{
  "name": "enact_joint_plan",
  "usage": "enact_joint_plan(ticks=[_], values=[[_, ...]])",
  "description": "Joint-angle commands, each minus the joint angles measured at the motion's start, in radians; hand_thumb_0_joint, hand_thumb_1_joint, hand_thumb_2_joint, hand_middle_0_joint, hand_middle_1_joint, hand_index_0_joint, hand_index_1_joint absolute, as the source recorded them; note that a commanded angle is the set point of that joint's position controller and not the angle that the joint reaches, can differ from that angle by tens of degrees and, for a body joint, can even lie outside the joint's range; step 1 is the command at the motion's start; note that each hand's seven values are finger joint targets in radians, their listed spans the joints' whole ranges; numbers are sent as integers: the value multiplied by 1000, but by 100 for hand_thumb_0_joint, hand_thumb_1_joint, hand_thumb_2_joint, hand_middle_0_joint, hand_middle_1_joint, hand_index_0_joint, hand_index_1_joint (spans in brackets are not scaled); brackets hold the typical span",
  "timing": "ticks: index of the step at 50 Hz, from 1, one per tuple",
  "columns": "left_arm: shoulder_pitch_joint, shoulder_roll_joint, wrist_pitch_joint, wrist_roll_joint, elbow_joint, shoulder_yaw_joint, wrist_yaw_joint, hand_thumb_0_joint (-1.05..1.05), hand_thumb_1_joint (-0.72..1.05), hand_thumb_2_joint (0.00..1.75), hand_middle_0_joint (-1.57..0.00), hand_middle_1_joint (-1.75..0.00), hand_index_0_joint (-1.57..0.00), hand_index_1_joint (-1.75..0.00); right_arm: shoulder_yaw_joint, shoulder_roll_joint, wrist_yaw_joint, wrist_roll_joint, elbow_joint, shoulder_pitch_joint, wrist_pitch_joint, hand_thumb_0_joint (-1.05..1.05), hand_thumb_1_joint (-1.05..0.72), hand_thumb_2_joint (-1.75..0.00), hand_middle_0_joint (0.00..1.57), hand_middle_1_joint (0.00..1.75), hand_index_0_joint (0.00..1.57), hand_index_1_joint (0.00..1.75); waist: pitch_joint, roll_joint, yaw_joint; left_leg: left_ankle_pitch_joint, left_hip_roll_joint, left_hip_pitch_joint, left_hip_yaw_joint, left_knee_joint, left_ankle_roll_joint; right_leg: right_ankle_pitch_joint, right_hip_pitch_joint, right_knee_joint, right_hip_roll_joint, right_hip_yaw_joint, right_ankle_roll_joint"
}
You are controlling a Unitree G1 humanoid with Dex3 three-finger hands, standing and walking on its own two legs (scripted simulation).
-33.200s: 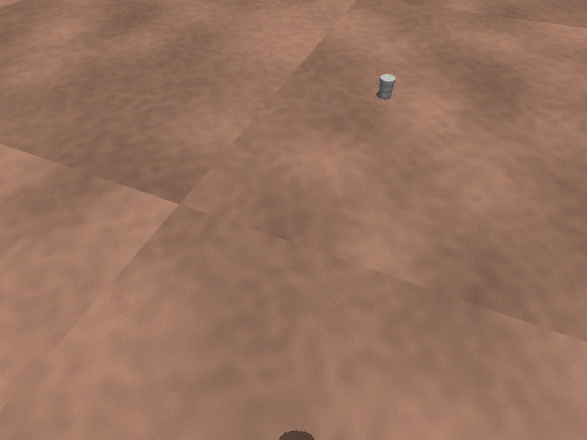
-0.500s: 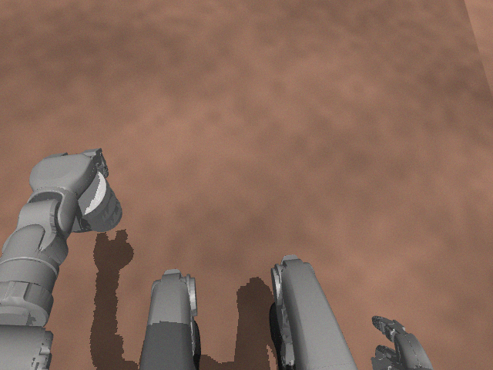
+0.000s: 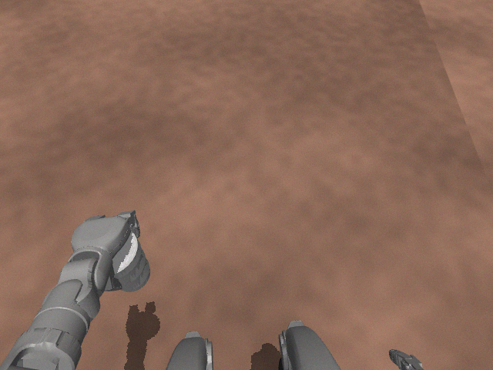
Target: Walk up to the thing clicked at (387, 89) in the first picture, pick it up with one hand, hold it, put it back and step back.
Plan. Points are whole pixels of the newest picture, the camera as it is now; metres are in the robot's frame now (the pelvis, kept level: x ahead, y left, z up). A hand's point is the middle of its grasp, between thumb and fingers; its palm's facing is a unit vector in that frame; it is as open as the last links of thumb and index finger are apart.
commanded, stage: lift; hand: left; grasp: from above
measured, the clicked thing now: (123, 263) +0.35 +0.23 -0.13
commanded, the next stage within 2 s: hold in 0.32 s
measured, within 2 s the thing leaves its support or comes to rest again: neither
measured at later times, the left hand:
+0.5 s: hand (103, 236) +0.35 +0.22 -0.01, palm faces -0.46 -0.08 -0.88, open 11.7 cm
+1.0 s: hand (97, 227) +0.35 +0.22 +0.02, palm faces -0.47 -0.06 -0.88, open 11.6 cm
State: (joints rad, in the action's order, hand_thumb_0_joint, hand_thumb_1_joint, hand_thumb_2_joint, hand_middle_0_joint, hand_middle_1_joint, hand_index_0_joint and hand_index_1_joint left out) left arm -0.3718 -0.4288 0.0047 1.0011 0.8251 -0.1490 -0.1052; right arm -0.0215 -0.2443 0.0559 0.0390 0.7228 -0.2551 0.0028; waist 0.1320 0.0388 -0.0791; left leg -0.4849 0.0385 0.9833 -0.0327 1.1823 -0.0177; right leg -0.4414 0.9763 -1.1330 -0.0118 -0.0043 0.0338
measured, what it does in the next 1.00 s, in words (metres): rises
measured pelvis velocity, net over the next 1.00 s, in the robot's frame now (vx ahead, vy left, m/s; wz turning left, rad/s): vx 0.05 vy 0.00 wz -0.01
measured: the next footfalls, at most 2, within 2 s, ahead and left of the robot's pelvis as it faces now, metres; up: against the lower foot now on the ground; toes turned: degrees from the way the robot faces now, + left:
none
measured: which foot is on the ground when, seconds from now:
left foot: down 0.00-1.00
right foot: down 0.00-1.00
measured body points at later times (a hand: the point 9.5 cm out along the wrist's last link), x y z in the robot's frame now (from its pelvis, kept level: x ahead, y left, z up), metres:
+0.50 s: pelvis +0.04 +0.00 +0.06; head +0.09 +0.00 +0.51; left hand +0.37 +0.23 +0.04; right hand +0.13 -0.26 -0.06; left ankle +0.05 +0.13 -0.64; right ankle +0.06 -0.14 -0.64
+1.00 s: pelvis +0.05 +0.00 +0.08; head +0.08 -0.01 +0.53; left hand +0.37 +0.22 +0.07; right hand +0.16 -0.27 -0.04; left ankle +0.05 +0.13 -0.64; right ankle +0.06 -0.14 -0.64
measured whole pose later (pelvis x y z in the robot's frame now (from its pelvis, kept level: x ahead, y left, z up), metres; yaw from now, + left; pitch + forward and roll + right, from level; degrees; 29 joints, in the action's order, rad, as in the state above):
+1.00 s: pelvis +0.05 +0.00 +0.08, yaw -1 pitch +6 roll +0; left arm -0.26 -0.39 -0.01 1.01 0.71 -0.19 -0.02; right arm -0.05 -0.26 0.03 0.05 0.70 -0.24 0.04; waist 0.06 0.04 -0.02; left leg -0.34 0.03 0.43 0.02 0.67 -0.01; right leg -0.31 0.45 -0.66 -0.02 -0.03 0.03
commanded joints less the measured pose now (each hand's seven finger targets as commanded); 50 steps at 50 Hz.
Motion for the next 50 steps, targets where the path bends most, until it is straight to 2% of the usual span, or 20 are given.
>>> enact_joint_plan(ticks=[1, 5, 9, 10, 12, 14, 17, 23, 26, 27, 30, 32, 37, 38, 42, 43, 45, 46, 47, 50], values=[[-345, -233, -10, -6, -182, 88, -77, 0, 39, 134, -70, -137, -73, -133, -58, -144, 17, 1, -78, -36, -41, 0, -91, -90, 20, 30, 20, 30, 333, 25, 6, 139, -48, -306, 14, -264, 26, 127, -279, 254, 42, 9, -43], [-341, -197, -24, -9, -169, 63, -81, 0, 41, 134, -72, -137, -75, -133, -58, -146, 11, -1, -72, -30, -43, 0, -91, -90, 20, 30, 20, 30, 299, 49, 7, 165, -44, -386, 18, -331, 20, 150, -313, 304, 42, 12, -45], [-302, -196, -33, -10, -162, 64, -75, 0, 40, 135, -72, -136, -75, -133, -60, -143, 9, 1, -72, -29, -40, 0, -91, -90, 20, 30, 20, 30, 287, 21, 22, 222, -51, -426, 24, -372, 23, 204, -392, 357, 39, 0, -41], [-307, -172, -36, -13, -160, 46, -71, 0, 39, 135, -71, -136, -74, -133, -60, -140, 8, 1, -77, -22, -40, 0, -91, -90, 20, 30, 20, 30, 285, 16, 15, 242, -51, -442, 25, -379, 23, 222, -410, 368, 38, -2, -39], [-295, -193, -40, -13, -170, 61, -68, 0, 37, 133, -69, -136, -73, -133, -63, -145, 7, 1, -74, -26, -38, 0, -91, -90, 20, 30, 20, 30, 296, 16, 28, 285, -51, -479, 27, -398, 22, 258, -448, 386, 38, 0, -38], [-317, -162, -41, -25, -184, 47, -65, 0, 37, 136, -69, -136, -72, -133, -62, -138, 6, 0, -73, -28, -39, 0, -91, -90, 20, 30, 20, 30, 281, 22, 18, 301, -47, -500, 23, -420, 18, 268, -451, 400, 42, 2, -39], [-276, -176, -41, -13, -180, 55, -63, 0, 35, 133, -68, -135, -71, -131, -67, -145, 5, 2, -71, -24, -37, 0, -91, -90, 20, 30, 20, 30, 264, 14, 30, 326, -50, -531, 27, -448, 17, 286, -477, 428, 41, 2, -41], [-285, -175, -36, -3, -217, 56, -54, 0, 37, 132, -70, -131, -73, -128, -72, -146, 1, 1, -75, -11, -31, 0, -90, -90, 20, 30, 20, 30, 269, 18, 31, 396, -50, -601, 35, -485, 14, 346, -530, 464, 43, 2, -39], [-296, -174, -31, 1, -228, 49, -37, 0, 37, 132, -70, -131, -73, -128, -76, -155, -1, 2, -76, -9, -28, 0, -90, -90, 20, 30, 20, 30, 265, 18, 20, 435, -48, -641, 37, -499, 12, 376, -544, 477, 43, 6, -40], [-303, -181, -26, 1, -246, 51, -29, 0, 37, 133, -69, -131, -73, -128, -78, -155, 0, 1, -73, -3, -28, 0, -90, -90, 20, 30, 20, 30, 266, 29, 28, 444, -47, -654, 36, -508, 10, 376, -546, 481, 46, 9, -41], [-284, -169, -19, -1, -238, 48, -16, 0, 36, 134, -70, -131, -72, -128, -75, -151, -2, 1, -82, 0, -26, 0, -90, -90, 20, 30, 20, 30, 249, 6, 26, 445, -52, -649, 40, -519, 14, 387, -572, 498, 44, 5, -39], [-271, -170, -19, -4, -248, 50, -12, 0, 38, 135, -72, -131, -75, -128, -74, -150, -5, 3, -94, 14, -23, 0, -90, -90, 20, 30, 20, 30, 231, 20, 43, 438, -54, -654, 41, -539, 12, 377, -582, 510, 44, 6, -41], [-246, -168, -21, 5, -269, 50, 4, 0, 41, 135, -73, -130, -76, -127, -82, -157, -12, 5, -114, 25, -14, 0, -90, -90, 20, 30, 20, 30, 228, 32, 48, 470, -50, -693, 47, -557, 8, 392, -596, 523, 47, 9, -44], [-225, -156, -24, 1, -251, 44, 8, 0, 40, 136, -73, -132, -76, -129, -79, -156, -13, 4, -115, 24, -11, 0, -90, -90, 20, 30, 20, 30, 213, -3, 42, 468, -50, -683, 44, -557, 12, 393, -602, 529, 48, 10, -40], [-262, -178, -17, -5, -315, 55, 22, 0, 41, 135, -74, -130, -77, -127, -78, -155, -14, 8, -127, 33, -6, 0, -90, -90, 20, 30, 20, 30, 228, 0, 45, 458, -56, -686, 49, -568, 17, 401, -639, 542, 44, 0, -36], [-252, -191, -15, -1, -312, 64, 27, 0, 40, 136, -72, -132, -75, -129, -79, -155, -14, 8, -126, 35, -6, 0, -90, -90, 20, 30, 20, 30, 234, 15, 56, 471, -55, -688, 49, -569, 15, 406, -645, 539, 44, 0, -38], [-229, -182, -14, -2, -315, 61, 33, 0, 41, 137, -73, -132, -76, -129, -79, -156, -12, 7, -130, 40, -2, 0, -90, -90, 20, 30, 20, 30, 231, -1, 56, 488, -53, -706, 51, -573, 16, 420, -648, 545, 46, 3, -37], [-241, -174, -11, 4, -333, 51, 38, 0, 41, 136, -73, -131, -76, -128, -78, -156, -12, 9, -132, 36, -2, 0, -90, -90, 20, 30, 20, 30, 230, 1, 44, 498, -53, -708, 51, -574, 17, 432, -644, 541, 46, 0, -38], [-235, -187, -11, 4, -340, 63, 40, 0, 41, 137, -74, -131, -76, -128, -77, -153, -11, 9, -132, 41, 0, 0, -90, -90, 20, 30, 20, 30, 235, 8, 54, 509, -54, -712, 54, -575, 19, 445, -651, 542, 44, -1, -38], [-220, -174, -13, 4, -337, 57, 46, 0, 39, 138, -73, -133, -75, -130, -74, -152, -13, 11, -142, 46, 4, 0, -91, -90, 20, 30, 20, 30, 189, -7, 54, 463, -55, -698, 53, -596, 21, 403, -648, 563, 44, 0, -39]])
